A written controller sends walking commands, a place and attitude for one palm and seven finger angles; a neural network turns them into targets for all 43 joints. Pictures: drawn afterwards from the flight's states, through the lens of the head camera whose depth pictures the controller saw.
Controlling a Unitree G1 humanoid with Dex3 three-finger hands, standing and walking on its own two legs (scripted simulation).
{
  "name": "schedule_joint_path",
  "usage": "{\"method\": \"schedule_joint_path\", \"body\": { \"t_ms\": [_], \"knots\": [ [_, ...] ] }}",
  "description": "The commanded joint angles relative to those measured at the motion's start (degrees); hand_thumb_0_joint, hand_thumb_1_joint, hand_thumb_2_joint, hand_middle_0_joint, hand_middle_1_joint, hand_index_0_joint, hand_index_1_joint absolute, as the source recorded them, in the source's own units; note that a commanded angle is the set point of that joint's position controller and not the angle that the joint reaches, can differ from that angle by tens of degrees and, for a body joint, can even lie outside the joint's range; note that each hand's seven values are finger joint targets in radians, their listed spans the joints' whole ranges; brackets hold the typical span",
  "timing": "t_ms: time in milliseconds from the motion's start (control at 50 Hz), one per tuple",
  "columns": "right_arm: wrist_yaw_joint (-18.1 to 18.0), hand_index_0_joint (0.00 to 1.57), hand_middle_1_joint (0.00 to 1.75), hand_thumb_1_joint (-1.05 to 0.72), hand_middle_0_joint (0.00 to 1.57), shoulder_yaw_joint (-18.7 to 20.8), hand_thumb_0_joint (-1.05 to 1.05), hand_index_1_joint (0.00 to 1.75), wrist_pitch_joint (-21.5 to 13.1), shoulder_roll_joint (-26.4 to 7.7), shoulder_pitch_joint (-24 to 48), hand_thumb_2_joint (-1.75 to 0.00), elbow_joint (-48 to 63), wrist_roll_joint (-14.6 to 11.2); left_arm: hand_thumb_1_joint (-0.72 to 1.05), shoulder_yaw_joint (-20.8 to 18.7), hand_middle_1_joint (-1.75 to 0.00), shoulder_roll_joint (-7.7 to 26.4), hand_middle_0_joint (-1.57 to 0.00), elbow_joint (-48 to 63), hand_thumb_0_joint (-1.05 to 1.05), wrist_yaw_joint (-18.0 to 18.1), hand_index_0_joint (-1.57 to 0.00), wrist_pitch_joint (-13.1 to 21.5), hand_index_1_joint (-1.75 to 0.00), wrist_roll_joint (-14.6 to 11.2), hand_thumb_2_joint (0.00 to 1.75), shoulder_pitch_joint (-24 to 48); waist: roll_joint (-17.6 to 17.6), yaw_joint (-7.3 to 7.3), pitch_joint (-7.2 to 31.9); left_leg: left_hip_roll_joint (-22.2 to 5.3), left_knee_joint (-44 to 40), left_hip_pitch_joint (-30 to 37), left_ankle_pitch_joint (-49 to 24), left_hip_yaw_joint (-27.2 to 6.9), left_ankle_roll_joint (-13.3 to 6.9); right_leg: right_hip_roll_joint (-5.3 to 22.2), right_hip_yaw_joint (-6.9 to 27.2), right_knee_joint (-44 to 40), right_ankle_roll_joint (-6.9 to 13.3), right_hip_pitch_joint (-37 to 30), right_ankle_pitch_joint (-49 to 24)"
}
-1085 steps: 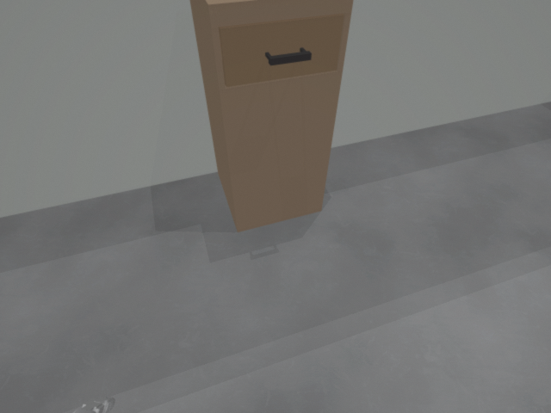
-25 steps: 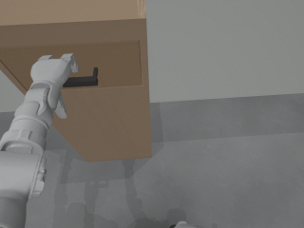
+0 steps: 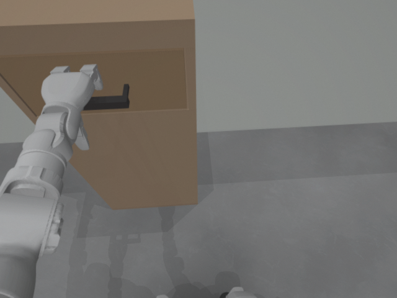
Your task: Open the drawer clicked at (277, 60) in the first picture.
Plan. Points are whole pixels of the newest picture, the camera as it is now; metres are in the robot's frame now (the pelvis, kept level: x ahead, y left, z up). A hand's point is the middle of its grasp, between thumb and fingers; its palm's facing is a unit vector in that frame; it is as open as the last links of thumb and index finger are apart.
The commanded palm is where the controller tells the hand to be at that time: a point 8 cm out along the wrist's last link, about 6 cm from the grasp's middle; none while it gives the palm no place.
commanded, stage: lower the fingers behind the handle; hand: left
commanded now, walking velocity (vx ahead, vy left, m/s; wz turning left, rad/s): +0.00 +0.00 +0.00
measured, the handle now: (99, 96) +0.54 +0.21 +0.07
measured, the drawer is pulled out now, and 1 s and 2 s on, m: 0.00 0.00 0.00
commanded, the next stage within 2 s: lift the fingers back up to retry in 0.06 s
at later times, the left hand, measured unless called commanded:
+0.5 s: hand (79, 107) +0.49 +0.24 +0.09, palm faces -0.02 -0.01 -1.00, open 13.5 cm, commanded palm +0.47 +0.25 +0.15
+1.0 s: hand (66, 95) +0.48 +0.24 +0.13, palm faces -0.07 -0.01 -1.00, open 13.7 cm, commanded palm +0.46 +0.25 +0.19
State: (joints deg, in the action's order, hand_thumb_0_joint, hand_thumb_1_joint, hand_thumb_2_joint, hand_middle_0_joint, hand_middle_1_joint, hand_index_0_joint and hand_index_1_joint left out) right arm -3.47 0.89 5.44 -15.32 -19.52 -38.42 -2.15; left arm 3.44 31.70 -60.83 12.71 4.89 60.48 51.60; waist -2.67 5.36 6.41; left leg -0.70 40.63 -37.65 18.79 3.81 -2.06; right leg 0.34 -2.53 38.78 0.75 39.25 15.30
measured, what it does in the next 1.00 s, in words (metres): stands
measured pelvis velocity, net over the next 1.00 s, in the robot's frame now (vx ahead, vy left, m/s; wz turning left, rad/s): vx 0.04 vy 0.00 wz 0.01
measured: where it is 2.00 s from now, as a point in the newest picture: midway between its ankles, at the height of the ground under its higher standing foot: outside the picture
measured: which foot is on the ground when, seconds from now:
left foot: down 0.00-1.00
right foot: down 0.00-1.00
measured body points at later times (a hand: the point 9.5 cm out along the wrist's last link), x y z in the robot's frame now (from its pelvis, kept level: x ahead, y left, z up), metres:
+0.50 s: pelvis +0.01 +0.01 +0.01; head +0.09 +0.00 +0.45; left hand +0.49 +0.24 +0.14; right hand +0.05 -0.27 -0.12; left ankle +0.00 +0.10 -0.71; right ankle +0.03 -0.11 -0.71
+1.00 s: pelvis +0.04 +0.00 +0.02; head +0.09 -0.02 +0.47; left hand +0.48 +0.24 +0.18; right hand +0.15 -0.26 -0.11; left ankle +0.00 +0.10 -0.71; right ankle +0.03 -0.11 -0.71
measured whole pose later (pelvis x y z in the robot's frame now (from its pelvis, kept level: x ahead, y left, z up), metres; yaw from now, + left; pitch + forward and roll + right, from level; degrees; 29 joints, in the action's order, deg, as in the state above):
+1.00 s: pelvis +0.04 +0.00 +0.02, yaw +1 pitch +10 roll +0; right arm -2.8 1.6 8.2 -15.8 -13.9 -38.1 -2.4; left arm 4.9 29.8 -45.8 0.8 2.2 56.3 43.1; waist -3.9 1.0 5.3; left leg 0.4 30.5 -22.3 18.0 3.2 -2.0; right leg 0.8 -2.9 30.3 0.4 24.3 15.7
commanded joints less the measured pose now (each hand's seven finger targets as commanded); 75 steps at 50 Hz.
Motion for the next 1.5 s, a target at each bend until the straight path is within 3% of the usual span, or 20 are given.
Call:
{"method": "schedule_joint_path", "body": {
  "t_ms": [0, 140, 200, 260, 360, 420, 460, 580, 640, 700, 780, 860, 900, 960, 1020, 1080, 1180, 1260, 1380, 1480],
  "knots": [
    [-1.1, 0.20, 0.30, -0.90, 0.20, 3.3, 0.00, 0.30, -1.5, -9.8, -6.2, -0.90, 4.1, 0.4, -0.50, -4.0, -1.20, 15.6, -0.30, 2.8, 0.00, -1.2, -0.30, -1.2, -1.20, 0.8, 0.30, 15.7, 5.7, 0.32, 14.4, 1.8, -5.1, 5.2, -3.9, -1.8, -1.1, -1.9, 2.5, -5.7, 0.3, -10.9, -2.3],
    [-1.0, 0.20, 0.30, -0.90, 0.20, 3.4, 0.00, 0.30, -1.7, -9.5, -6.2, -0.90, 4.6, 0.4, -0.50, -2.2, -1.20, 12.6, -0.30, 3.8, 0.00, -1.0, -0.30, -0.8, -1.20, 0.2, 0.30, 16.4, 5.7, 0.84, 13.7, 1.6, -4.8, 5.6, -4.1, -2.1, -0.9, -2.0, 2.0, -5.3, 0.3, -9.2, -2.3],
    [-0.8, 0.20, 0.30, -0.90, 0.20, 3.8, 0.00, 0.30, -1.4, -9.2, -6.2, -0.90, 4.6, 0.7, -0.50, -6.2, -1.20, 16.8, -0.30, 8.4, 0.00, 0.0, -0.30, -0.1, -1.20, 0.3, 0.30, 17.9, 2.2, -1.00, 19.6, 1.6, -4.8, 8.9, -8.5, -2.3, -0.9, -2.0, 2.3, -4.5, 0.7, -12.7, -5.6],
    [-0.6, 0.20, 0.30, -0.90, 0.20, 4.0, 0.00, 0.30, -1.4, -8.8, -5.4, -0.90, 4.8, 0.7, -0.50, -4.4, -1.20, 13.9, -0.30, 10.7, 0.00, 0.3, -0.30, -0.3, -1.20, -0.2, 0.30, 19.1, 2.0, -0.61, 19.2, 1.4, -5.5, 10.8, -9.0, -2.6, -0.8, -2.2, 2.0, -5.4, 0.6, -12.7, -5.5],
    [-0.9, 0.20, 0.30, -0.90, 0.20, 3.9, 0.00, 0.30, -1.4, -9.0, -4.5, -0.90, 4.2, 0.5, -0.50, -5.5, -1.20, 16.1, -0.30, 13.4, 0.00, 1.0, -0.30, -0.7, -1.20, -0.1, 0.30, 23.2, 1.0, -0.25, 17.8, 1.2, -7.1, 13.1, -10.1, -3.4, -0.7, -2.2, 1.7, -6.3, 0.8, -12.9, -5.4],
    [-0.9, 0.20, 0.30, -0.90, 0.20, 4.1, 0.00, 0.30, -1.4, -9.0, -4.3, -0.90, 3.9, 0.6, -0.50, -8.3, -1.20, 19.2, -0.30, 15.5, 0.00, 1.0, -0.30, -0.3, -1.20, -0.3, 0.30, 23.3, 0.0, -1.43, 20.6, 1.3, -7.4, 15.2, -13.6, -3.4, -0.5, -2.2, 1.7, -6.2, 1.0, -15.7, -8.2],
    [-1.0, 0.20, 0.30, -0.90, 0.20, 4.2, 0.00, 0.30, -1.4, -8.7, -3.9, -0.90, 3.9, 0.6, -0.50, -6.1, -1.20, 16.7, -0.30, 18.6, 0.00, 0.9, -0.30, 0.0, -1.20, -0.5, 0.30, 26.4, -0.7, -0.52, 21.8, 1.2, -7.5, 17.8, -15.6, -3.6, -0.5, -2.2, 1.5, -6.5, 0.9, -15.7, -9.5],
    [-0.4, 0.20, 0.30, -0.90, 0.20, 4.8, 0.00, 0.30, -1.5, -8.5, -2.6, -0.90, 4.0, 1.1, -0.50, -8.1, -1.20, 16.9, -0.30, 28.1, 0.00, 0.9, -0.30, 1.6, -1.20, -2.2, 0.30, 25.9, -3.4, -2.04, 26.3, 0.6, -7.0, 25.9, -29.0, -4.5, 0.4, -2.6, 0.9, -6.5, 1.2, -18.3, -15.8],
    [-0.1, 0.20, 0.30, -0.90, 0.20, 4.6, 0.00, 0.30, -1.1, -8.3, -1.1, -0.90, 4.0, 0.8, -0.50, -8.8, -1.20, 17.1, -0.30, 27.5, 0.00, 0.2, -0.30, 0.1, -1.20, -2.8, 0.30, 21.6, -2.6, -3.03, 23.9, 0.9, -8.1, 24.9, -29.4, -4.0, 0.4, -2.5, 0.9, -7.2, 1.1, -20.6, -17.3],
    [0.2, 0.20, 0.30, -0.90, 0.20, 4.4, 0.00, 0.30, -0.8, -8.4, 0.3, -0.90, 3.7, 0.3, -0.50, -6.0, -1.20, 14.6, -0.30, 27.4, 0.00, -1.3, -0.30, -1.6, -1.20, -3.2, 0.30, 22.4, -1.7, -2.51, 20.7, 0.6, -9.3, 24.9, -29.1, -3.8, 0.4, -2.3, 0.8, -8.2, 1.1, -20.5, -17.4],
    [0.5, 0.20, 0.30, -0.90, 0.20, 4.4, 0.00, 0.30, -0.2, -8.6, 1.1, -0.90, 4.2, 0.3, -0.50, -4.6, -1.20, 12.6, -0.30, 28.2, 0.00, -4.8, -0.30, -3.3, -1.20, -4.1, 0.30, 17.4, -0.3, -3.22, 21.6, 0.5, -9.6, 27.5, -34.5, -3.8, 0.6, -2.2, 0.8, -8.9, 1.2, -22.9, -20.3],
    [0.3, 0.20, 0.30, -0.90, 0.20, 3.6, 0.00, 0.30, 1.0, -9.0, 2.8, -0.90, 4.6, -0.1, -0.50, -2.9, -1.20, 11.2, -0.30, 23.4, 0.00, -8.8, -0.30, -4.3, -1.20, -4.8, 0.30, 13.9, 6.3, -2.97, 14.3, 1.1, -11.4, 22.6, -24.7, -2.5, -0.3, -1.7, 0.8, -10.4, 0.8, -23.6, -18.8],
    [-0.1, 0.20, 0.30, -0.90, 0.20, 3.2, 0.00, 0.30, 1.4, -8.8, 3.5, -0.90, 5.5, -0.1, -0.50, -3.9, -1.20, 13.1, -0.30, 23.9, 0.00, -10.1, -0.30, -3.3, -1.20, -4.4, 0.30, 12.8, 5.3, -4.10, 15.4, 1.6, -11.7, 21.7, -24.0, -2.1, -0.5, -1.3, 1.4, -10.3, 1.0, -26.0, -19.5],
    [-0.5, 0.20, 0.30, -0.90, 0.20, 3.3, 0.00, 0.30, 1.4, -8.3, 3.5, -0.90, 5.7, 0.0, -0.50, -3.0, -1.20, 12.4, -0.30, 26.3, 0.00, -10.6, -0.30, -0.8, -1.20, -3.8, 0.30, 16.3, 3.4, -3.48, 15.3, 1.8, -11.2, 22.3, -23.3, -2.2, -0.5, -1.3, 1.6, -10.0, 1.1, -24.7, -19.0],
    [-0.7, 0.20, 0.30, -0.90, 0.20, 3.8, 0.00, 0.30, 1.2, -8.0, 2.9, -0.90, 5.7, 0.6, -0.50, -6.6, -1.20, 16.1, -0.30, 30.6, 0.00, -9.7, -0.30, 2.6, -1.20, -4.0, 0.30, 18.0, 0.3, -4.06, 20.1, 2.0, -9.8, 24.6, -28.3, -2.5, -0.5, -1.4, 2.0, -8.8, 1.3, -25.9, -22.3],
    [-0.1, 0.20, 0.30, -0.90, 0.20, 4.4, 0.00, 0.30, 0.5, -7.0, 2.6, -0.90, 5.7, 0.7, -0.50, -2.0, -1.20, 9.4, -0.30, 34.9, 0.00, -8.1, -0.30, 4.3, -1.20, -5.4, 0.30, 20.8, -1.1, -2.62, 22.0, 1.8, -8.4, 27.6, -32.7, -2.9, -0.3, -1.6, 1.9, -8.5, 1.1, -23.8, -23.3],
    [0.6, 0.20, 0.30, -0.90, 0.20, 4.2, 0.00, 0.30, 0.7, -7.9, 2.5, -0.90, 3.8, 1.0, -0.50, -7.8, -1.20, 15.0, -0.30, 30.0, 0.00, -4.1, -0.30, 1.2, -1.20, -4.7, 0.30, 17.5, 0.6, -4.45, 22.0, 2.1, -8.9, 24.1, -31.8, -2.6, 0.3, -1.7, 1.5, -7.9, 1.4, -26.1, -24.7],
    [1.0, 0.20, 0.30, -0.90, 0.20, 3.9, 0.00, 0.30, 1.0, -7.7, 3.9, -0.90, 3.8, 0.8, -0.50, -7.2, -1.20, 14.1, -0.30, 26.7, 0.00, -3.0, -0.30, -3.0, -1.20, -3.3, 0.30, 14.7, 1.2, -5.27, 21.8, 1.9, -10.1, 22.3, -30.6, -1.7, 0.3, -1.5, 1.4, -7.8, 1.3, -28.1, -25.5],
    [0.2, 0.20, 0.30, -0.90, 0.20, 3.3, 0.00, 0.30, 1.5, -8.3, 5.1, -0.90, 4.6, 0.1, -0.50, -6.8, -1.20, 14.7, -0.30, 24.3, 0.00, -5.2, -0.30, -5.1, -1.20, -3.2, 0.30, 14.1, 5.9, -4.45, 18.1, 1.9, -12.3, 19.9, -24.0, -1.3, -0.3, -1.2, 1.6, -9.8, 0.9, -29.7, -22.0],
    [-1.0, 0.20, 0.30, -0.90, 0.20, 3.3, 0.00, 0.30, 0.8, -8.3, 4.3, -0.90, 5.2, -0.1, -0.50, -3.4, -1.20, 12.7, -0.30, 24.5, 0.00, -7.9, -0.30, -2.7, -1.20, -3.4, 0.30, 18.2, 5.2, -2.81, 16.5, 2.1, -12.7, 20.3, -18.8, -1.2, -0.8, -0.8, 2.5, -11.2, 0.6, -28.1, -17.7]
  ]
}}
